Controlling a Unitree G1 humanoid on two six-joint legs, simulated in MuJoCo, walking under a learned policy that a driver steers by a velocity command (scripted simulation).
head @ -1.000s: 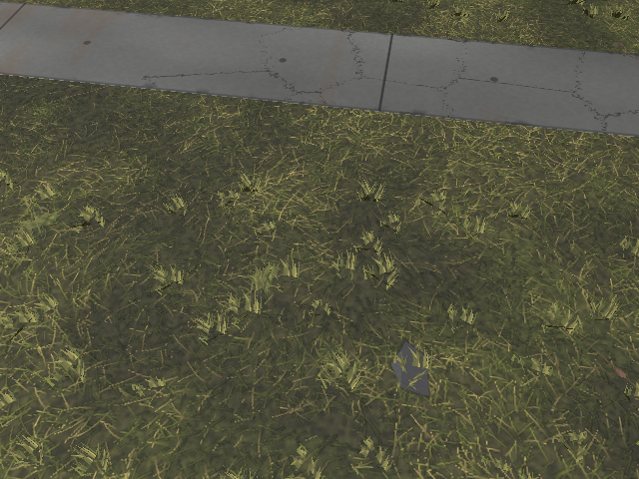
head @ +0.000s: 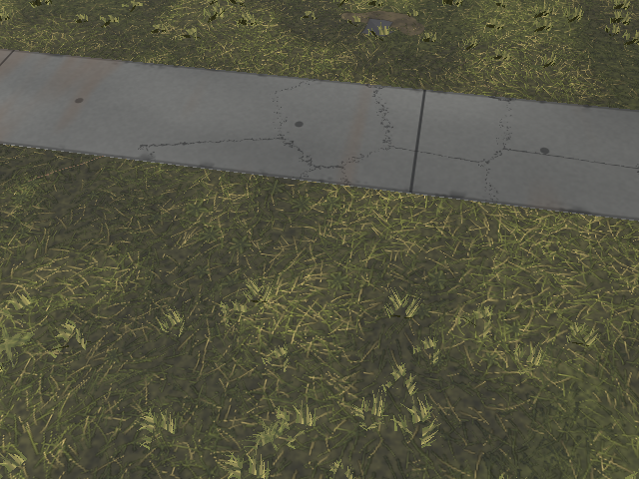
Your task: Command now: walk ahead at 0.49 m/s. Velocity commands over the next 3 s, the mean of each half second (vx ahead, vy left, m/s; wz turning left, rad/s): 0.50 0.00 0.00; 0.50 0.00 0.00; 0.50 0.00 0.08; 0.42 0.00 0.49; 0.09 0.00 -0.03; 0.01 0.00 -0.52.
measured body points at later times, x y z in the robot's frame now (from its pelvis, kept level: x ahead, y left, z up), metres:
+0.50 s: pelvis +0.28 +0.05 +0.00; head +0.31 +0.07 +0.45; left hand +0.32 +0.31 -0.15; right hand +0.35 -0.21 -0.14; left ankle +0.32 +0.11 -0.74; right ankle +0.22 -0.08 -0.66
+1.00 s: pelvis +0.56 +0.00 -0.01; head +0.58 -0.01 +0.44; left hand +0.67 +0.26 -0.14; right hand +0.54 -0.24 -0.16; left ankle +0.43 +0.12 -0.65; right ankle +0.62 -0.06 -0.74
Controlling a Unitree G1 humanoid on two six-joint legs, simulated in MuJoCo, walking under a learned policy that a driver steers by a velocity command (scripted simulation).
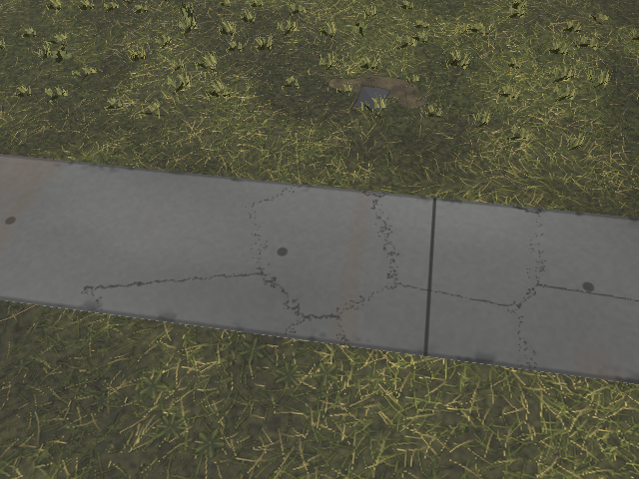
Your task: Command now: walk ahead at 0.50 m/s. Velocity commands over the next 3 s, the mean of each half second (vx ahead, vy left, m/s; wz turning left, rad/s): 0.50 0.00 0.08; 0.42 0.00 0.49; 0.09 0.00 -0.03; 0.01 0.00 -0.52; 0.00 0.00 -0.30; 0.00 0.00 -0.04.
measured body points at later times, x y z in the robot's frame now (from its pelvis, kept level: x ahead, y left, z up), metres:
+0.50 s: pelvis +0.27 +0.04 -0.01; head +0.30 +0.05 +0.44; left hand +0.20 +0.27 -0.16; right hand +0.44 -0.19 -0.13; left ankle +0.36 +0.10 -0.73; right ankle +0.08 -0.06 -0.68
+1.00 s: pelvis +0.53 +0.05 -0.01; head +0.57 +0.05 +0.44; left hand +0.68 +0.33 -0.10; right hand +0.56 -0.23 -0.15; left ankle +0.36 +0.10 -0.72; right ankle +0.68 -0.01 -0.74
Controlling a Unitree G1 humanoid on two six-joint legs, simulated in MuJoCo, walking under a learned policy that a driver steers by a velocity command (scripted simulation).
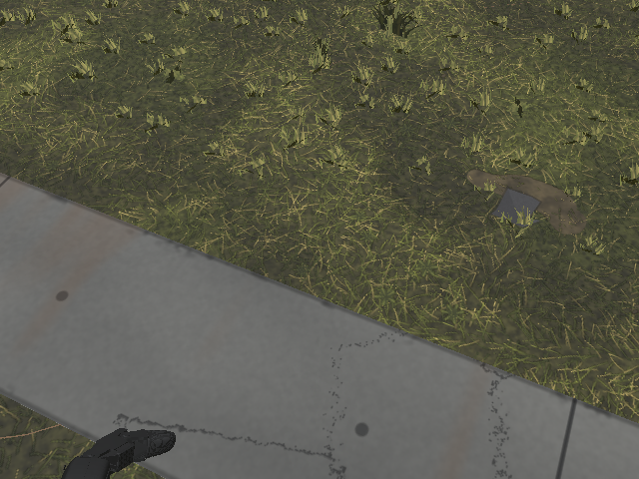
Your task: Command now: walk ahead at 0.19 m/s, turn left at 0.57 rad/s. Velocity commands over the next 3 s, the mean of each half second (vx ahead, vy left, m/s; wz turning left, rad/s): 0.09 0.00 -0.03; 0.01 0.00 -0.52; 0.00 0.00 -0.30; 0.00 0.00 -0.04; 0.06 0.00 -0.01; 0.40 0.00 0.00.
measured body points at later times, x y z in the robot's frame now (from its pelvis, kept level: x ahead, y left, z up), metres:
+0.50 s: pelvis +0.04 +0.00 +0.02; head +0.05 +0.01 +0.47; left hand +0.12 +0.27 -0.12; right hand +0.11 -0.27 -0.10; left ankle +0.04 +0.10 -0.72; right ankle +0.05 -0.10 -0.67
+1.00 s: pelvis +0.01 -0.04 +0.02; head +0.03 -0.08 +0.47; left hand +0.21 +0.19 -0.08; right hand +0.01 -0.34 -0.11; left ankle +0.07 +0.10 -0.65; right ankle -0.02 -0.11 -0.72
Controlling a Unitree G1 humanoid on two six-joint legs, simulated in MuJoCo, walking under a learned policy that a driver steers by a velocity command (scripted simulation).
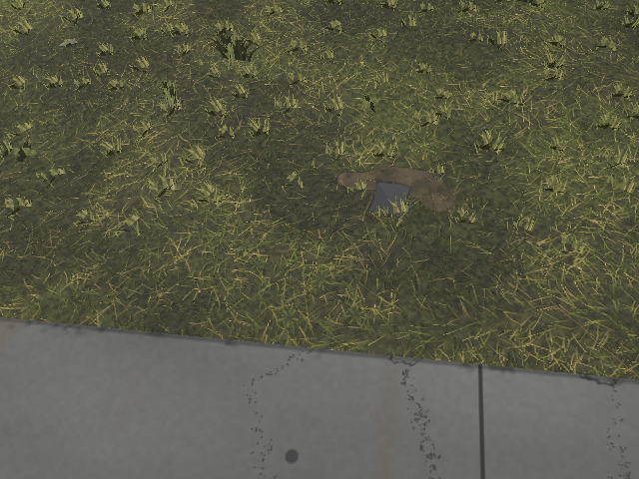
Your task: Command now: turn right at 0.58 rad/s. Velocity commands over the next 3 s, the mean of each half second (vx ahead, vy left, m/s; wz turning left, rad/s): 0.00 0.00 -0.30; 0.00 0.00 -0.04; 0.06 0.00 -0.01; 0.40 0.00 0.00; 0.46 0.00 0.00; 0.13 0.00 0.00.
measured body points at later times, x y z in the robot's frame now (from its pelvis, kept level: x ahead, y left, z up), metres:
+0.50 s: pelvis +0.00 +0.04 +0.00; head +0.02 +0.05 +0.45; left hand +0.13 +0.29 -0.14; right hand +0.09 -0.23 -0.11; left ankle +0.02 +0.13 -0.74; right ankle -0.06 -0.09 -0.72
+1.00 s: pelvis -0.01 +0.01 +0.00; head -0.01 +0.01 +0.45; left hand +0.06 +0.26 -0.15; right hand -0.02 -0.25 -0.15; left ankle +0.02 +0.13 -0.74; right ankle -0.05 -0.08 -0.74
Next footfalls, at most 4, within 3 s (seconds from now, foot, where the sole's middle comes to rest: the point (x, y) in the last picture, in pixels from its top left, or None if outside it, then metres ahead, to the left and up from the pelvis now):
0.26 left None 0.06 0.12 -0.78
0.56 right None -0.01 -0.09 -0.78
2.08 right None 0.43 -0.07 -0.78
2.52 left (330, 388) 0.65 0.06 -0.78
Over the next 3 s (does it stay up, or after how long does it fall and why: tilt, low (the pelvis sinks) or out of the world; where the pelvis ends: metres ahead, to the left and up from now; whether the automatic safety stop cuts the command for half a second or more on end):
stays up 0.61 -0.05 0.00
